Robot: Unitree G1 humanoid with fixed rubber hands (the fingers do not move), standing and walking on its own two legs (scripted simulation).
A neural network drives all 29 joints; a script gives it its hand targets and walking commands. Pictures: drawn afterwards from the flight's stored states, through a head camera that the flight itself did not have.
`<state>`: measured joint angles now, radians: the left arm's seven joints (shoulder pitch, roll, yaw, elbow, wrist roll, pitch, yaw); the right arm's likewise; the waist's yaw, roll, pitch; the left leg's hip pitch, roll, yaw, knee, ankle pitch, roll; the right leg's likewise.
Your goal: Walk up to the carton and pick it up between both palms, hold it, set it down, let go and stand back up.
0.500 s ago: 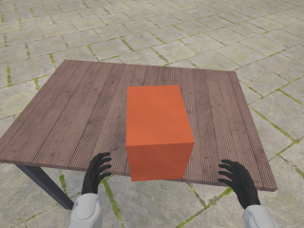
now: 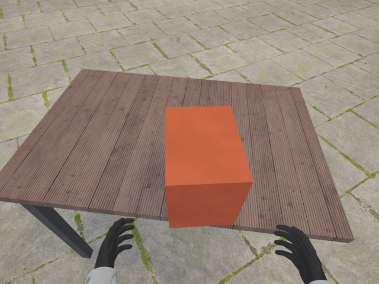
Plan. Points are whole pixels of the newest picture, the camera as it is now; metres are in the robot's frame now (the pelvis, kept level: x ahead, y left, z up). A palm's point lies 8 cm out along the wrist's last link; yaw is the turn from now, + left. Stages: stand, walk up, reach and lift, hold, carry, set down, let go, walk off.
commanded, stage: set down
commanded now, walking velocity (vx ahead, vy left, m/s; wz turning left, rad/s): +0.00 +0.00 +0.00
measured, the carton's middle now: (200, 166) +0.39 +0.00 +0.01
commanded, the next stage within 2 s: let go in 0.88 s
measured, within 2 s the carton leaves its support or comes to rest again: neither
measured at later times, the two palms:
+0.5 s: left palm (92, 272) +0.16 +0.21 -0.06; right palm (300, 281) +0.17 -0.21 -0.06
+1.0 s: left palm (85, 275) +0.16 +0.24 -0.08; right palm out of the picture +0.16 -0.21 -0.09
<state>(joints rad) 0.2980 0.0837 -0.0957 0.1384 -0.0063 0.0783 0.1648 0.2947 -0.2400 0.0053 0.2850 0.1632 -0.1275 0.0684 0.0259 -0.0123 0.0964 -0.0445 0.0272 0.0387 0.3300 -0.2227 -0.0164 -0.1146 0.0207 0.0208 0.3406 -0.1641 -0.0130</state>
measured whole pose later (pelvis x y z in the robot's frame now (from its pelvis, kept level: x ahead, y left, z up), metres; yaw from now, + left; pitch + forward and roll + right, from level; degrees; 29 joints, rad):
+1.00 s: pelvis +0.01 +0.01 +0.00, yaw +0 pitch -4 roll -1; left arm 0.20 0.18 -0.01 0.48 -0.01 0.14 0.02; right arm 0.19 -0.18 -0.04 0.71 -0.02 -0.22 0.03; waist 0.02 0.02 0.11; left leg -0.05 0.02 0.04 0.41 -0.28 0.00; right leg -0.10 0.02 0.02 0.37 -0.20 0.00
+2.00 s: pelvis -0.03 +0.02 -0.01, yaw +2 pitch -4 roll -1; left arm 0.37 0.22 0.01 0.82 0.03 -0.01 0.00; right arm 0.42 -0.24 -0.01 0.77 -0.01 -0.02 0.00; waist 0.00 0.01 0.01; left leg -0.20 0.00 0.02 0.55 -0.28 0.02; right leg -0.23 -0.01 -0.01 0.49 -0.20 0.02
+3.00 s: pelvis -0.02 +0.02 -0.01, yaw +2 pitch -2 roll +0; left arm 0.34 0.20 0.00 0.94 0.01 0.00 0.03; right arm 0.40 -0.23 0.00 0.88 0.00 -0.01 -0.03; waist 0.00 0.01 0.02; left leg -0.21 -0.01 0.02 0.51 -0.27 0.02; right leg -0.26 -0.02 0.02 0.49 -0.21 0.02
